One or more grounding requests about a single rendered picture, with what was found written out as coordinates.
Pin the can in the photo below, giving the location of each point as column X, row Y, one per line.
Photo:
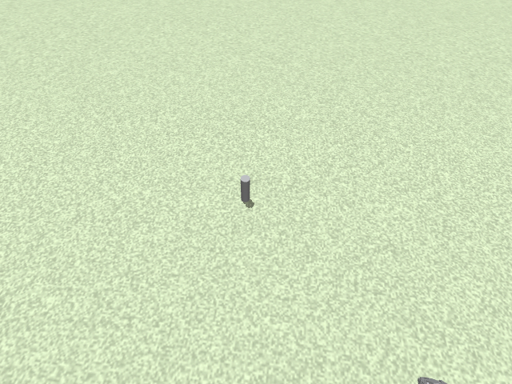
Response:
column 245, row 188

